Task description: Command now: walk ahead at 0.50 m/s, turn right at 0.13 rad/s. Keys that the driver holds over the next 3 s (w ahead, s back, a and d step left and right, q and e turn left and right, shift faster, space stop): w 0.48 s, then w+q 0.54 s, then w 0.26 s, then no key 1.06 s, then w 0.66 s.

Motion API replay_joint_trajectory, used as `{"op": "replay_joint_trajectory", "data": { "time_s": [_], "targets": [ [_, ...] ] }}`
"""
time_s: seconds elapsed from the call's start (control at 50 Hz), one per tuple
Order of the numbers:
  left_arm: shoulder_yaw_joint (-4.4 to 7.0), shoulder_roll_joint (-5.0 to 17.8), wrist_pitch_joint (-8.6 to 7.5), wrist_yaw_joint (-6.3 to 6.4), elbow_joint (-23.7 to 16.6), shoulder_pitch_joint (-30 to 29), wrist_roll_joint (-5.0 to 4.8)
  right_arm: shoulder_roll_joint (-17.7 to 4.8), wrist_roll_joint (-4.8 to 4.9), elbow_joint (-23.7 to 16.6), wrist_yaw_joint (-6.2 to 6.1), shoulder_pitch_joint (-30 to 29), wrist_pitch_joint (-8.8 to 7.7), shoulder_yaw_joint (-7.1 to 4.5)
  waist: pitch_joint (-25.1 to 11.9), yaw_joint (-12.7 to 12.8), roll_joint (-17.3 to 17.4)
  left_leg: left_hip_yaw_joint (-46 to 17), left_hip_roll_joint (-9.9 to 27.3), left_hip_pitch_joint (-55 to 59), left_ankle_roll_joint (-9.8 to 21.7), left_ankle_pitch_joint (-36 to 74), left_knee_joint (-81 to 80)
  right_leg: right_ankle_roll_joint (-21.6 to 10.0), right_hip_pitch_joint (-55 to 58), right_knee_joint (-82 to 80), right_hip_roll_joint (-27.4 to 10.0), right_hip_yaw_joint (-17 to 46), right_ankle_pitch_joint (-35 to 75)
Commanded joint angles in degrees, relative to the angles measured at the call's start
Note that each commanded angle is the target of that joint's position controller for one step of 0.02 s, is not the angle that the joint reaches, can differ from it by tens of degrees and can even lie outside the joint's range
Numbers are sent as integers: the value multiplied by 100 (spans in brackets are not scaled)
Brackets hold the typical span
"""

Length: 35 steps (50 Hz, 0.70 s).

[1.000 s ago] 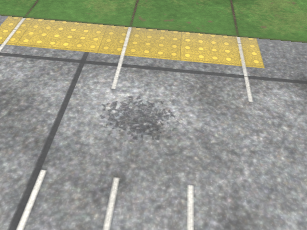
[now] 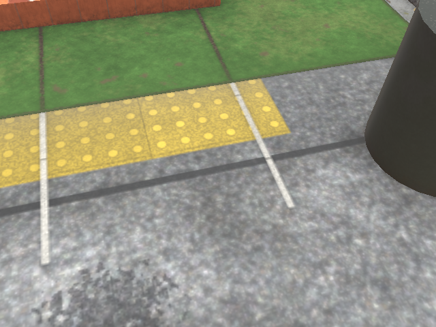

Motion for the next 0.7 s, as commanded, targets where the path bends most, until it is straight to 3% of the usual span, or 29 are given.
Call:
{"op": "replay_joint_trajectory", "data": {
  "time_s": [0.02, 0.08, 0.18, 0.22, 0.24, 0.26, 0.28, 0.3, 0.32, 0.34, 0.36, 0.38, 0.4, 0.44, 0.5, 0.6, 0.7],
  "targets": [
    [-14, 96, -71, -15, -426, -283, 31, -904, 47, -338, -60, -163, -57, -186, -1, 103, 636, -1063, 1456, 323, 916, 1383, -915, 89, -376, -951, -161, -4, 845],
    [-50, 50, -101, -69, -561, -846, -10, -974, 99, -215, -88, 118, -1, -181, 114, -84, 695, -725, 1327, 325, 775, 1254, -908, 99, -34, -1913, 1, -171, 1536],
    [-52, 160, -161, -212, -887, -1609, -86, -1062, 136, 14, -104, 546, 124, -182, 355, -248, 754, -853, 1689, 973, 725, 1261, -632, -59, -20, -2597, 165, -249, 1226],
    [-13, 288, -203, -263, -923, -1538, -83, -1159, 144, 42, -133, 508, 189, -209, 277, -92, 821, -878, 1802, 1234, 630, 1768, -345, -210, 298, -2822, 257, -304, 845],
    [45, 403, -220, -263, -855, -1229, -67, -1223, 148, 28, -146, 409, 219, -219, 81, 133, 869, -777, 1743, 1245, 553, 2568, 32, -310, 860, -2967, 402, -433, 768],
    [164, 608, -219, -233, -636, -528, -41, -1177, 147, 8, -156, 346, 243, -193, -357, 496, 801, -539, 1499, 1083, 423, 3368, 826, -465, 1911, -3125, 547, -557, 872],
    [297, 950, -214, -174, -375, 540, 10, -1033, 82, -117, -172, 245, 231, -118, -1094, 940, 618, -304, 1231, 194, 219, 2920, 2148, -764, 3582, -2864, 34, -43, 1135],
    [437, 1526, -153, -119, -261, 1286, 118, -507, 16, -311, -163, 650, 122, 45, -1901, 930, -624, 96, 410, -2112, -190, 527, 4371, -1499, 5812, -2937, -1415, 2208, 795],
    [350, 1263, -109, -139, -196, 1411, 18, -500, 81, -240, -131, 796, -11, 75, -2354, 894, -1272, -598, 131, -3084, -228, -2386, 5423, -1903, 6100, -3705, -1901, 3852, 201],
    [239, 925, -94, -142, -223, 1037, -39, -982, 217, -335, -89, 388, -73, -60, -1441, 867, -780, -740, 501, -3630, -183, -2143, 5833, -1647, 5392, -3839, -1671, 3173, -166],
    [173, 722, -82, -143, -304, 644, -45, -1012, 236, -431, -82, -8, -81, -66, -854, 727, -433, -561, 773, -3615, -146, -1616, 5667, -1416, 4545, -3963, -1394, 2346, -38],
    [126, 575, -85, -172, -344, 253, -1, -932, 159, -470, -108, -213, -53, -75, -431, 532, -98, -471, 950, -3395, -176, -1202, 5298, -1298, 3706, -4212, -1130, 1856, 214],
    [80, 429, -117, -194, -380, 20, 49, -892, 87, -465, -132, -191, 18, -109, -244, 332, -175, -514, 1110, -3049, -200, -918, 4986, -1221, 3129, -4424, -937, 1517, 512],
    [102, 458, -185, -218, -324, -85, 61, -645, 68, -426, -140, 21, 161, -75, -166, 109, -273, -483, 1174, -2606, -282, -626, 4751, -1286, 2516, -4753, -804, 1133, 876],
    [160, 637, -248, -153, -148, 98, 68, -605, 35, -585, -171, -324, 228, -74, 0, 97, -101, -482, 1215, -2921, -415, 99, 4129, -1343, 2456, -4957, -771, 644, 1409],
    [174, 779, -230, -54, 78, 449, 66, -446, 100, -821, -51, -1192, 190, 2, 198, 458, -2, -372, 1011, -2859, -305, 1555, 2519, -993, 2774, -5045, -648, -181, 1541],
    [204, 883, -116, -25, 338, 844, 8, -448, 147, -1259, 119, -1935, 190, 38, 438, 747, 62, -310, 836, -3273, -102, 1254, 1817, -862, 3865, -4813, -1013, -452, 1634]
  ]
}}
Next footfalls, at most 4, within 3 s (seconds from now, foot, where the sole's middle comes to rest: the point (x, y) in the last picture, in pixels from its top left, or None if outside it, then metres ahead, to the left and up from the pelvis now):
0.28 right None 0.31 -0.15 -0.78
0.82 left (180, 293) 0.60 0.10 -0.78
1.34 right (216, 207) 0.93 -0.03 -0.78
1.72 left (149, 219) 0.88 0.21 -0.78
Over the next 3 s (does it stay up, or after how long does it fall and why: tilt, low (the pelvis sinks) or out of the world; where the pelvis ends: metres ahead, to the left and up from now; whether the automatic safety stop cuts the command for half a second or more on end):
stays up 1.04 0.17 -0.01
